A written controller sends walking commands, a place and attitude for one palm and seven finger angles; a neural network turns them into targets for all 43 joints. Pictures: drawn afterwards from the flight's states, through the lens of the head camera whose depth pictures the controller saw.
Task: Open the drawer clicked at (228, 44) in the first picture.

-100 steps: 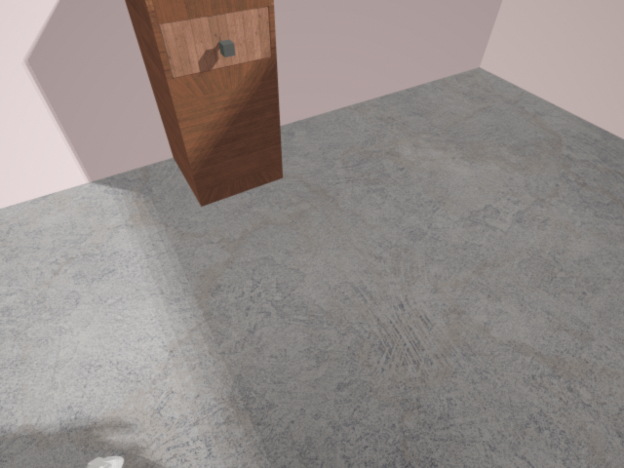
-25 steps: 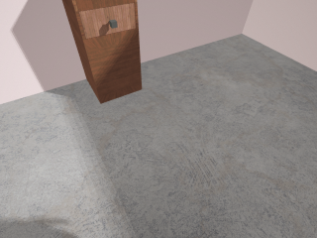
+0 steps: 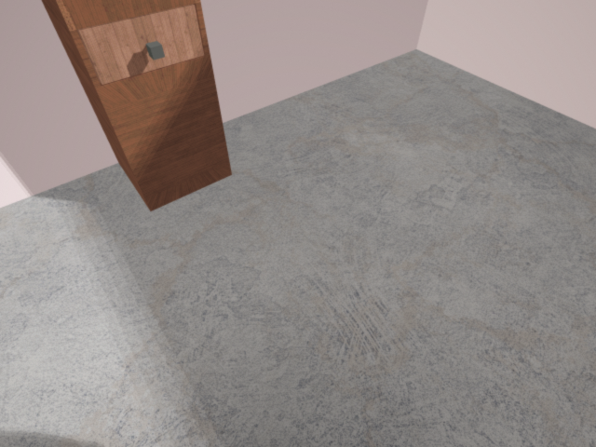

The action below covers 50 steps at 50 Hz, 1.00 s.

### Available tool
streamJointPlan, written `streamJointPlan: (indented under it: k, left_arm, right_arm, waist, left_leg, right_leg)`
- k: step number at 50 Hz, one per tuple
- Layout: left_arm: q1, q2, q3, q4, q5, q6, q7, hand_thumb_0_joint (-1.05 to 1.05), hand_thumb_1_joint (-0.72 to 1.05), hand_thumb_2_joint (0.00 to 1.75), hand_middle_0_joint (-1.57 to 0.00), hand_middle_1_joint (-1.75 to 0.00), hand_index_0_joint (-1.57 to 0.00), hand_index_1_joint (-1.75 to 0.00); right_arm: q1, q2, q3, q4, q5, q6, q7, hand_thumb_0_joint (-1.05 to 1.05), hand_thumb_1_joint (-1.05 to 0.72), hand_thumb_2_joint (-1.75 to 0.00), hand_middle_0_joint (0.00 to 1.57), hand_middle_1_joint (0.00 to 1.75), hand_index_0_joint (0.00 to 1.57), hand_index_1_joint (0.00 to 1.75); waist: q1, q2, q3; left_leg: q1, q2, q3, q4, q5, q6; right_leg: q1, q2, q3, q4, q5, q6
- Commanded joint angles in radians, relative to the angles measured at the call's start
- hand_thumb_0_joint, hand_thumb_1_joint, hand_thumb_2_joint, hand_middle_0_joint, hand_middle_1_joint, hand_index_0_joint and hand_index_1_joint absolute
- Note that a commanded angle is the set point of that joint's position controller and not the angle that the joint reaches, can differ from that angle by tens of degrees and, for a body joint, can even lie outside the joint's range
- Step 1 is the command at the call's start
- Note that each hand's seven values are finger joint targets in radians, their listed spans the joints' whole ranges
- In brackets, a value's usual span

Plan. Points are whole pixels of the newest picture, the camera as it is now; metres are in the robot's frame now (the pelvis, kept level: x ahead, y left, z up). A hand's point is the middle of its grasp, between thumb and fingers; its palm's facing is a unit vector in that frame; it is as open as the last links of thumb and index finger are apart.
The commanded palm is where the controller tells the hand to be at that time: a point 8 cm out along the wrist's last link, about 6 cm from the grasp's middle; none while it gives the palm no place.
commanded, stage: walk to a spot facing it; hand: left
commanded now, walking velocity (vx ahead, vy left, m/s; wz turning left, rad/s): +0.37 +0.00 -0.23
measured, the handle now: (153, 48) +1.27 +0.62 -0.05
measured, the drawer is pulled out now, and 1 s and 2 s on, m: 0.00 0.00 0.00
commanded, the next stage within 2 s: turn to face it in 1.56 s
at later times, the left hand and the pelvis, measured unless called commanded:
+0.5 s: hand (178, 371) +0.26 +0.24 -0.17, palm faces -0.09 -0.98 -0.18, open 7.4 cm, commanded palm none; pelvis +0.21 +0.06 +0.01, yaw -10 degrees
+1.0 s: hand (237, 267) +0.49 +0.18 -0.17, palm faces -0.20 -0.96 -0.19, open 7.2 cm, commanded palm none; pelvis +0.42 +0.00 +0.01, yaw -13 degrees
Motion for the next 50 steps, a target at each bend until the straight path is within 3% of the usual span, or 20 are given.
streamJointPlan:
  k: [1,9,12,13,14,15,16,18,22,30,33,35,36,37,38,39,41,44,47,50]
  left_arm:
    - [0.134,0.152,0.031,0.011,0.003,-0.018,0.022,0.0,0.9,0.9,-0.2,-0.3,-0.2,-0.3]
    - [0.129,0.136,0.034,0.051,0.002,-0.023,0.028,0.0,0.9,0.9,-0.2,-0.3,-0.2,-0.3]
    - [0.097,0.145,0.045,0.049,-0.004,-0.022,0.027,0.0,0.9,0.9,-0.2,-0.3,-0.2,-0.3]
    - [0.097,0.131,0.046,0.045,-0.007,-0.022,0.024,0.0,0.9,0.9,-0.2,-0.3,-0.2,-0.3]
    - [0.143,0.079,0.046,0.027,-0.018,-0.018,0.014,0.0,0.9,0.9,-0.2,-0.3,-0.2,-0.3]
    - [0.112,0.043,0.033,-0.011,-0.017,-0.023,0.006,0.0,0.9,0.9,-0.2,-0.3,-0.2,-0.3]
    - [0.069,0.048,0.033,-0.022,-0.01,-0.02,0.011,0.0,0.9,0.9,-0.2,-0.3,-0.2,-0.3]
    - [-0.044,0.044,0.039,-0.035,0.003,-0.005,-0.005,0.0,0.9,0.9,-0.2,-0.3,-0.2,-0.3]
    - [0.024,0.002,0.043,-0.028,0.013,0.041,-0.02,0.0,0.9,0.9,-0.2,-0.3,-0.2,-0.3]
    - [-0.253,0.039,0.041,-0.136,0.011,0.039,-0.034,0.0,0.9,0.9,-0.2,-0.3,-0.2,-0.3]
    - [-0.287,0.046,0.042,-0.147,0.011,0.032,-0.035,0.0,0.9,0.9,-0.2,-0.3,-0.2,-0.3]
    - [-0.213,0.069,0.045,-0.119,0.012,0.021,-0.032,0.0,0.9,0.9,-0.2,-0.3,-0.2,-0.3]
    - [-0.091,0.103,0.055,-0.074,0.015,0.012,-0.027,0.0,0.9,0.9,-0.2,-0.3,-0.2,-0.3]
    - [0.065,0.193,0.077,-0.032,0.018,-0.002,-0.015,0.0,0.9,0.9,-0.2,-0.3,-0.2,-0.3]
    - [0.182,0.299,0.099,-0.003,0.001,-0.007,-0.005,0.0,0.9,0.9,-0.2,-0.3,-0.2,-0.3]
    - [0.151,0.305,0.098,-0.001,-0.009,-0.006,0.001,0.0,0.9,0.9,-0.2,-0.3,-0.2,-0.3]
    - [-0.015,0.213,0.073,-0.045,-0.005,-0.003,0.011,0.0,0.9,0.9,-0.2,-0.3,-0.2,-0.3]
    - [-0.109,0.135,0.044,-0.056,0.005,-0.013,0.014,0.0,0.9,0.9,-0.2,-0.3,-0.2,-0.3]
    - [-0.135,0.163,0.053,-0.052,0.007,-0.017,0.01,0.0,0.9,0.9,-0.2,-0.3,-0.2,-0.3]
    - [-0.128,0.185,0.061,-0.038,0.007,-0.011,0.002,0.0,0.9,0.9,-0.2,-0.3,-0.2,-0.3]
  right_arm:
    - [-0.176,-0.046,-0.026,-0.147,-0.001,-0.052,0.005,0.0,-0.9,-0.9,0.2,0.3,0.2,0.3]
    - [-0.268,-0.004,-0.027,-0.196,0.013,-0.058,0.027,0.0,-0.9,-0.9,0.2,0.3,0.2,0.3]
    - [-0.087,-0.037,-0.041,-0.142,0.005,-0.072,0.007,0.0,-0.9,-0.9,0.2,0.3,0.2,0.3]
    - [0.066,-0.084,-0.052,-0.097,-0.001,-0.076,-0.008,0.0,-0.9,-0.9,0.2,0.3,0.2,0.3]
    - [0.203,-0.189,-0.078,-0.067,-0.017,-0.08,-0.021,0.0,-0.9,-0.9,0.2,0.3,0.2,0.3]
    - [0.265,-0.252,-0.086,-0.062,-0.009,-0.072,-0.02,0.0,-0.9,-0.9,0.2,0.3,0.2,0.3]
    - [0.172,-0.211,-0.078,-0.067,0.0,-0.07,-0.023,0.0,-0.9,-0.9,0.2,0.3,0.2,0.3]
    - [0.028,-0.083,-0.05,-0.1,-0.002,-0.077,-0.024,0.0,-0.9,-0.9,0.2,0.3,0.2,0.3]
    - [-0.04,-0.031,-0.041,-0.103,-0.004,-0.099,-0.028,0.0,-0.9,-0.9,0.2,0.3,0.2,0.3]
    - [0.071,-0.089,-0.052,-0.07,-0.008,-0.092,-0.018,0.0,-0.9,-0.9,0.2,0.3,0.2,0.3]
    - [0.091,-0.104,-0.05,-0.055,-0.014,-0.083,-0.019,0.0,-0.9,-0.9,0.2,0.3,0.2,0.3]
    - [0.099,-0.103,-0.047,-0.047,-0.011,-0.075,-0.018,0.0,-0.9,-0.9,0.2,0.3,0.2,0.3]
    - [0.091,-0.095,-0.04,-0.045,-0.004,-0.076,-0.017,0.0,-0.9,-0.9,0.2,0.3,0.2,0.3]
    - [0.089,-0.06,-0.032,-0.063,0.009,-0.081,-0.006,0.0,-0.9,-0.9,0.2,0.3,0.2,0.3]
    - [0.05,-0.029,-0.019,-0.114,0.013,-0.09,-0.004,0.0,-0.9,-0.9,0.2,0.3,0.2,0.3]
    - [-0.015,-0.062,-0.032,-0.122,0.015,-0.088,-0.007,0.0,-0.9,-0.9,0.2,0.3,0.2,0.3]
    - [-0.083,-0.045,-0.034,-0.133,0.006,-0.074,-0.003,0.0,-0.9,-0.9,0.2,0.3,0.2,0.3]
    - [0.006,0.0,-0.031,-0.099,-0.004,-0.039,0.002,0.0,-0.9,-0.9,0.2,0.3,0.2,0.3]
    - [0.017,0.024,-0.032,-0.11,0.001,-0.036,0.017,0.0,-0.9,-0.9,0.2,0.3,0.2,0.3]
    - [0.016,0.01,-0.038,-0.121,0.001,-0.052,0.022,0.0,-0.9,-0.9,0.2,0.3,0.2,0.3]
  waist:
    - [-0.003,-0.086,0.073]
    - [-0.002,-0.16,0.118]
    - [-0.093,-0.112,0.029]
    - [-0.152,-0.058,-0.061]
    - [-0.181,0.146,-0.205]
    - [-0.171,0.251,-0.207]
    - [-0.144,0.171,-0.15]
    - [-0.096,0.104,0.086]
    - [0.003,0.1,0.068]
    - [-0.066,0.048,0.092]
    - [-0.066,0.068,0.088]
    - [-0.026,0.02,0.035]
    - [0.034,-0.001,-0.029]
    - [0.095,-0.155,-0.141]
    - [0.108,-0.309,-0.198]
    - [0.118,-0.204,-0.181]
    - [0.049,-0.102,-0.003]
    - [-0.049,-0.133,0.058]
    - [-0.071,-0.147,0.054]
    - [-0.078,-0.121,0.055]
  left_leg:
    - [-0.323,0.046,-0.013,0.017,0.111,-0.022]
    - [-0.127,-0.002,0.058,-0.335,0.258,0.0]
    - [0.173,-0.06,0.087,-0.486,0.3,0.027]
    - [0.39,-0.021,0.042,-0.515,0.301,0.048]
    - [0.619,0.222,-0.283,-0.573,0.243,0.131]
    - [0.592,0.409,-0.565,-0.759,0.186,0.216]
    - [0.477,0.423,-0.57,-0.834,-0.008,0.223]
    - [0.19,0.347,-0.417,-0.895,-0.091,0.188]
    - [0.023,0.239,-0.1,-0.908,0.087,0.139]
    - [0.214,0.238,-0.008,-0.903,0.249,0.158]
    - [0.268,0.245,0.013,-0.837,0.33,0.146]
    - [0.281,0.205,0.059,-0.68,0.505,0.114]
    - [0.203,0.165,0.115,-0.488,0.599,0.079]
    - [-0.009,0.094,0.183,-0.2,0.456,0.034]
    - [-0.276,-0.03,0.149,0.079,-0.085,0.001]
    - [-0.328,0.014,0.027,0.209,-0.098,0.014]
    - [-0.338,0.091,-0.045,0.205,0.049,0.015]
    - [-0.169,0.102,-0.011,0.013,0.105,-0.014]
    - [-0.041,0.088,0.024,-0.228,0.154,-0.022]
    - [0.062,0.046,0.075,-0.372,0.2,-0.018]
  right_leg:
    - [0.139,-0.299,0.36,-0.336,0.332,-0.158]
    - [0.053,-0.225,0.211,-0.353,0.441,-0.089]
    - [0.024,-0.178,0.157,-0.123,0.648,-0.062]
    - [-0.055,-0.147,0.137,0.08,0.639,-0.041]
    - [-0.245,-0.044,0.052,0.384,0.317,-0.002]
    - [-0.366,0.025,0.032,0.676,-0.153,0.008]
    - [-0.426,-0.031,0.08,0.782,-0.138,-0.002]
    - [-0.476,-0.125,0.076,0.791,0.013,0.007]
    - [-0.346,-0.165,0.043,0.618,0.111,0.034]
    - [-0.331,-0.153,-0.049,0.144,0.187,0.062]
    - [-0.274,-0.123,-0.078,0.059,0.159,0.047]
    - [-0.116,-0.064,-0.128,-0.049,0.17,0.024]
    - [0.094,-0.066,-0.106,-0.086,0.188,-0.005]
    - [0.354,-0.258,0.13,-0.133,0.127,-0.081]
    - [0.525,-0.474,0.513,-0.244,0.258,-0.194]
    - [0.452,-0.501,0.521,-0.277,0.206,-0.228]
    - [0.179,-0.436,0.365,-0.338,0.062,-0.166]
    - [-0.076,-0.346,0.154,-0.389,0.107,-0.101]
    - [-0.16,-0.309,0.076,-0.387,0.037,-0.088]
    - [-0.162,-0.289,0.077,-0.343,-0.046,-0.072]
